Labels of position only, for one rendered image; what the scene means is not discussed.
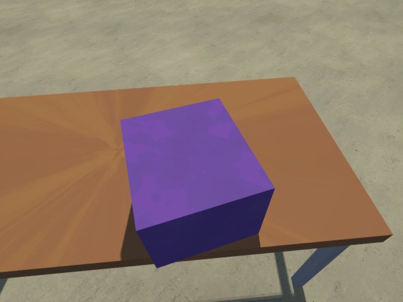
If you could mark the table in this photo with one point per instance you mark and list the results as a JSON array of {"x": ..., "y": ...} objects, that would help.
[{"x": 65, "y": 202}]

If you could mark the carton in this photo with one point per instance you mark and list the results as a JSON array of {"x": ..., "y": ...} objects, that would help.
[{"x": 195, "y": 184}]

